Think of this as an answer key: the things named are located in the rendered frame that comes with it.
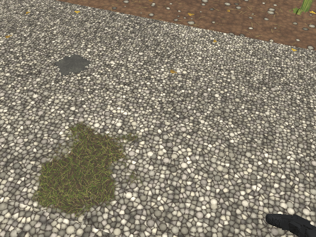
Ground robot right hand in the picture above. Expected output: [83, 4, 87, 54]
[266, 213, 316, 237]

